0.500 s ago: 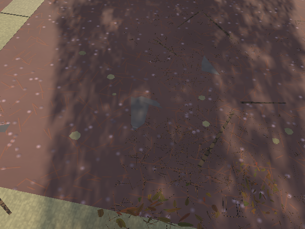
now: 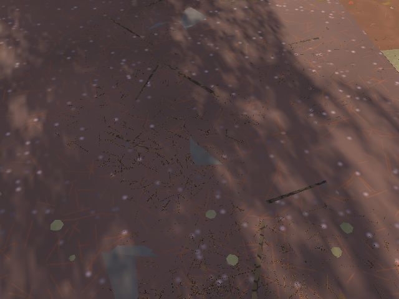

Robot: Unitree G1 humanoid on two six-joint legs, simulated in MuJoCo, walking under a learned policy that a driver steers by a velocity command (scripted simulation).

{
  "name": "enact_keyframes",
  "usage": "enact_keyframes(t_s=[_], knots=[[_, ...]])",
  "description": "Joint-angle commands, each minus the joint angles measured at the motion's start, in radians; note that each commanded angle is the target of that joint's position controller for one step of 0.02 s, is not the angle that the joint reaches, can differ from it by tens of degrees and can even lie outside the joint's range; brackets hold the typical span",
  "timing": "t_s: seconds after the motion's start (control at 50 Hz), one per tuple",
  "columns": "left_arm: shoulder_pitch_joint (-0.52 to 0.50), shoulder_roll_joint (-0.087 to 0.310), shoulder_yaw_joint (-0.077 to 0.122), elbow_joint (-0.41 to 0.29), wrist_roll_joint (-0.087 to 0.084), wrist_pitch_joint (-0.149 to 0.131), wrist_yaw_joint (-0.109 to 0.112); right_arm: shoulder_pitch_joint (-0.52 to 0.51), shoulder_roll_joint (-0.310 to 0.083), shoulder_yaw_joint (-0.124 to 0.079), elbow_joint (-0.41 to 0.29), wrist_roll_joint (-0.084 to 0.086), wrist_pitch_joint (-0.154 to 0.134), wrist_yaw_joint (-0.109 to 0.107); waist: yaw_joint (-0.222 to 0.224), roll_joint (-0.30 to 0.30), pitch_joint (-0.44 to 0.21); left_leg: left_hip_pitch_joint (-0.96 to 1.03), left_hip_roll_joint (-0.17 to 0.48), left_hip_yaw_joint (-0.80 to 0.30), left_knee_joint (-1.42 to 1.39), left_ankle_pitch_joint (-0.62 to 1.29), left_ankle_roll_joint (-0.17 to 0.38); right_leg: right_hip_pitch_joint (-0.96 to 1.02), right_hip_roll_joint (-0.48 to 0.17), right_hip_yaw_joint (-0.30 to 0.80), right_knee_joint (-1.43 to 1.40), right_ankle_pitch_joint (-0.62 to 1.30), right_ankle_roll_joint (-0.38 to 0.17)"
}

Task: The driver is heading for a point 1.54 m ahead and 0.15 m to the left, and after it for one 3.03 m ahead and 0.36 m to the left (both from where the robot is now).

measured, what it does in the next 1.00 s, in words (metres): walks ahead, turning left: right foot, then left foot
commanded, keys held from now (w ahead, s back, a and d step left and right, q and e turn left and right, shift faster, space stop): w+shift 0.48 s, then w+q+shift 0.12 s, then q+shift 0.26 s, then shift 0.14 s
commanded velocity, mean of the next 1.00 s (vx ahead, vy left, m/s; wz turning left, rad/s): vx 0.79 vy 0.00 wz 0.22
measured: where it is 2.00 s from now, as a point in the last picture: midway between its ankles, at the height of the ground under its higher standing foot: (184, 170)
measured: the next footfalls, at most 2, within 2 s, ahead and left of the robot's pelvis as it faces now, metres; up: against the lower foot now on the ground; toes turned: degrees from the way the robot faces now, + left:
right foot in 0.22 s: +0.42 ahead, -0.09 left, +0.00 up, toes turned -4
left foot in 0.66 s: +0.89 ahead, +0.08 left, +0.00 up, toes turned +5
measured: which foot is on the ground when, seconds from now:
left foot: down 0.00-0.24, up 0.26-0.64, down 0.66-1.00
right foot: up 0.00-0.20, down 0.22-0.68, up 0.70-1.00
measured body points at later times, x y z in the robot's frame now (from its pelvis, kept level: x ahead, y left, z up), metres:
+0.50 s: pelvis +0.49 -0.02 +0.00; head +0.50 -0.01 +0.45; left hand +0.43 +0.26 -0.13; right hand +0.67 -0.27 -0.09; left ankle +0.66 +0.13 -0.68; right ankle +0.38 -0.09 -0.74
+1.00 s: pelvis +0.89 +0.02 +0.00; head +0.93 +0.05 +0.44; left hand +1.07 +0.32 -0.06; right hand +1.04 -0.24 -0.11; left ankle +0.85 +0.07 -0.74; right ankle +1.12 -0.06 -0.70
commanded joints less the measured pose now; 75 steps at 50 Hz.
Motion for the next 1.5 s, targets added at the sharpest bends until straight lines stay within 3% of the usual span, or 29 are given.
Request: enact_keyframes(t_s=[0.02, 0.14, 0.2, 0.22, 0.24, 0.26, 0.28, 0.32, 0.42, 0.56, 0.6, 0.64, 0.66, 0.68, 0.7, 0.72, 0.78, 0.86, 0.98, 1.06, 1.08, 1.1, 1.12, 1.16, 1.22, 1.28, 1.4, 1.44, 1.5], knots=[[-0.113, -0.004, -0.028, -0.140, 0.014, -0.006, -0.020, 0.000, -0.056, 0.000, -0.026, 0.020, -0.033, 0.005, 0.046, 0.126, 0.098, 0.039, 0.233, -0.226, -0.285, 0.209, 0.158, -0.211, -0.060, 0.014, -0.162, 0.085, 0.017], [-0.243, 0.011, -0.049, -0.171, -0.004, -0.016, -0.033, 0.061, -0.140, -0.009, 0.026, 0.036, -0.039, 0.016, 0.044, 0.090, 0.124, 0.051, 0.212, -0.029, -0.374, 0.768, 0.127, 0.151, -0.007, -0.174, -0.577, 0.362, -0.029], [0.066, 0.085, -0.012, -0.075, 0.013, -0.014, 0.006, 0.077, -0.206, -0.019, 0.052, 0.018, -0.005, -0.010, 0.202, 0.162, -0.097, 0.146, 0.235, 0.017, 0.134, 1.220, 0.091, 0.499, 0.088, -0.182, -0.599, 0.175, -0.076], [0.250, 0.136, 0.013, -0.017, 0.019, -0.010, 0.024, 0.059, -0.192, -0.013, 0.045, 0.016, 0.004, -0.016, 0.284, 0.152, -0.173, 0.000, 0.201, 0.022, 0.431, 1.051, 0.079, 0.726, 0.024, -0.115, -0.610, 0.118, -0.100], [0.336, 0.231, 0.042, 0.004, 0.036, -0.010, 0.042, 0.105, -0.058, 0.013, 0.008, 0.017, 0.004, -0.008, 0.235, -0.059, -0.285, -0.264, 0.082, 0.023, 0.862, 0.292, 0.071, 0.951, -0.245, 0.228, -0.637, -0.172, -0.148], [0.322, 0.255, 0.052, -0.009, 0.018, -0.003, 0.039, 0.165, -0.038, 0.017, -0.027, 0.047, -0.004, -0.001, 0.171, -0.196, -0.427, -0.494, -0.044, -0.118, 1.130, -0.197, 0.069, 1.057, -0.431, 0.770, -0.839, -0.252, -0.241], [0.240, 0.195, 0.051, 0.000, -0.006, -0.004, 0.034, 0.019, -0.105, 0.002, -0.058, 0.036, -0.006, -0.009, 0.160, -0.065, -0.254, -0.620, 0.037, -0.147, 1.124, -0.094, 0.086, 0.959, -0.355, 0.665, -0.889, -0.219, -0.218], [0.165, 0.099, 0.035, 0.028, -0.010, -0.024, 0.032, -0.076, -0.064, 0.017, -0.075, 0.022, -0.006, 0.001, 0.089, 0.047, -0.023, -0.588, 0.108, -0.130, 0.974, -0.016, 0.076, 0.648, -0.277, 0.400, -0.932, 0.015, -0.184], [0.184, 0.032, 0.015, 0.090, -0.033, -0.062, 0.032, -0.204, -0.005, 0.034, -0.133, -0.017, 0.049, 0.039, 0.000, -0.005, 0.136, -0.566, 0.185, -0.088, 0.721, 0.017, 0.020, 0.361, -0.179, 0.172, -1.118, 0.073, -0.164], [0.238, 0.111, 0.030, 0.130, -0.048, -0.098, 0.021, -0.413, -0.016, 0.046, -0.193, 0.021, 0.034, 0.064, 0.031, 0.033, 0.156, -0.308, 0.090, 0.035, 0.187, 0.505, 0.097, 0.492, -0.161, -0.121, -1.259, 0.606, -0.077], [0.274, 0.141, 0.033, 0.139, -0.025, -0.079, 0.039, -0.390, -0.046, 0.032, -0.181, 0.010, 0.036, 0.056, 0.020, -0.012, 0.078, -0.284, -0.004, 0.099, 0.193, 0.369, 0.122, 0.679, -0.180, -0.179, -1.087, 1.061, -0.031], [0.264, 0.162, 0.037, 0.137, 0.007, -0.043, 0.065, -0.124, -0.081, 0.014, -0.099, -0.007, 0.028, 0.046, -0.094, -0.053, -0.068, -0.053, -0.093, 0.112, 0.185, 0.282, 0.152, 0.718, -0.184, -0.214, -0.651, 1.318, 0.014], [0.236, 0.162, 0.034, 0.125, 0.002, -0.034, 0.074, 0.051, -0.108, -0.001, -0.043, -0.019, 0.022, 0.037, -0.174, -0.040, -0.129, 0.125, -0.073, 0.072, 0.107, 0.337, 0.173, 0.627, -0.151, -0.237, -0.343, 1.203, 0.039], [0.266, 0.081, 0.016, 0.096, 0.008, -0.042, 0.068, 0.110, -0.186, -0.026, -0.026, -0.019, 0.027, 0.020, -0.119, 0.100, -0.194, 0.351, 0.112, -0.154, 0.210, 0.520, 0.201, 0.366, -0.059, -0.221, 0.019, 0.440, 0.061], [0.367, 0.018, -0.002, 0.035, -0.062, -0.053, 0.052, 0.067, -0.310, -0.066, -0.052, -0.019, 0.039, 0.020, -0.033, 0.439, -0.411, 0.716, 0.413, -0.768, 0.123, 0.851, 0.466, -0.072, 0.129, -0.097, 0.486, -0.273, 0.124], [0.273, 0.090, 0.001, 0.027, -0.031, -0.055, 0.068, 0.011, -0.280, -0.081, -0.082, 0.020, 0.047, 0.021, -0.058, 0.118, -0.453, 0.659, 0.347, -0.722, 0.083, 0.902, 0.425, -0.097, 0.044, 0.024, 0.476, -0.142, 0.096], [0.050, 0.104, 0.006, -0.070, -0.045, -0.088, 0.053, -0.206, -0.146, -0.044, -0.173, 0.070, 0.015, 0.032, 0.023, -0.056, -0.098, 0.176, 0.211, -0.512, -0.064, 0.667, 0.339, -0.079, -0.033, 0.073, 0.204, -0.126, 0.117], [0.006, 0.045, -0.003, -0.140, -0.017, -0.055, 0.063, -0.236, -0.135, -0.044, -0.196, 0.055, 0.025, 0.005, 0.091, 0.001, 0.007, -0.177, 0.074, -0.351, -0.090, 0.875, 0.286, 0.067, -0.014, 0.007, -0.199, -0.063, 0.167], [-0.161, 0.013, -0.010, -0.186, -0.034, -0.042, 0.048, -0.097, -0.117, -0.049, -0.157, 0.066, 0.094, -0.058, -0.024, 0.118, -0.109, -0.166, 0.010, -0.314, 0.031, 0.610, 0.102, 0.252, 0.074, -0.031, -0.641, 0.436, 0.174], [-0.080, 0.056, 0.017, -0.165, -0.012, -0.064, 0.043, -0.164, -0.065, -0.036, -0.188, 0.041, 0.103, -0.066, 0.051, 0.141, -0.110, -0.023, 0.017, -0.368, 0.263, 0.522, 0.071, 0.310, 0.013, 0.009, -0.817, 0.537, 0.098], [-0.004, 0.080, 0.020, -0.154, 0.003, -0.069, 0.048, -0.161, -0.029, -0.022, -0.210, 0.028, 0.101, -0.058, 0.068, 0.056, -0.201, -0.089, -0.036, -0.316, 0.468, 0.309, 0.037, 0.499, -0.114, 0.108, -0.783, 0.834, 0.036], [0.031, 0.088, 0.013, -0.158, 0.033, -0.059, 0.053, -0.009, 0.002, -0.009, -0.199, 0.036, 0.095, -0.050, 0.022, -0.198, -0.289, -0.341, -0.172, -0.280, 0.762, -0.408, -0.029, 0.767, -0.379, 0.422, -0.717, 1.245, -0.201], [0.044, 0.073, 0.019, -0.156, 0.000, -0.046, 0.049, 0.090, -0.081, -0.015, -0.177, 0.041, 0.091, -0.030, 0.002, -0.206, -0.393, -0.395, -0.115, -0.312, 0.901, -0.441, -0.042, 0.787, -0.488, 0.639, -0.743, 1.027, -0.294], [-0.033, 0.024, 0.007, -0.183, -0.023, -0.017, 0.053, -0.105, -0.154, -0.039, -0.174, 0.049, 0.133, -0.037, 0.053, 0.010, -0.231, -0.453, -0.059, -0.249, 0.993, -0.298, -0.085, 0.603, -0.351, 0.476, -0.790, 0.572, -0.210], [-0.113, 0.015, -0.009, -0.173, -0.016, 0.019, 0.047, -0.140, -0.078, -0.025, -0.188, 0.040, 0.166, -0.044, -0.009, -0.020, -0.070, -0.317, -0.013, -0.151, 0.792, -0.204, -0.097, 0.272, -0.178, 0.277, -0.892, 0.284, -0.101], [-0.083, 0.022, 0.004, -0.146, -0.022, 0.032, 0.045, -0.143, -0.004, -0.003, -0.177, 0.032, 0.151, -0.044, 0.007, -0.097, -0.103, -0.185, 0.003, -0.084, 0.504, -0.200, -0.100, 0.268, -0.124, 0.188, -0.906, 0.306, -0.097], [-0.013, 0.032, 0.012, -0.108, -0.038, 0.050, 0.057, -0.155, -0.031, -0.013, -0.142, 0.026, 0.143, -0.030, 0.015, -0.104, -0.075, -0.004, 0.011, -0.070, 0.118, 0.032, -0.010, 0.213, -0.148, 0.241, -0.922, -0.131, -0.066], [0.037, 0.013, 0.009, -0.095, -0.028, 0.039, 0.054, -0.182, -0.091, -0.023, -0.159, -0.002, 0.137, -0.031, 0.039, 0.008, -0.037, 0.016, 0.110, -0.167, 0.094, 0.009, 0.056, 0.123, -0.083, 0.161, -0.877, -0.227, 0.031], [-0.020, -0.025, 0.011, -0.098, -0.022, 0.028, 0.055, -0.209, -0.007, 0.000, -0.136, -0.001, 0.103, -0.024, 0.055, 0.158, 0.015, -0.246, 0.138, -0.238, -0.056, -0.263, 0.075, 0.320, 0.003, 0.015, -0.731, 0.031, 0.096]])
Over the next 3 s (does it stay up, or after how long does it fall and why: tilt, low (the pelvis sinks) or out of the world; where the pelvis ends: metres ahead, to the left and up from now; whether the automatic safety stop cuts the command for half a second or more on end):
stays up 1.46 0.25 0.00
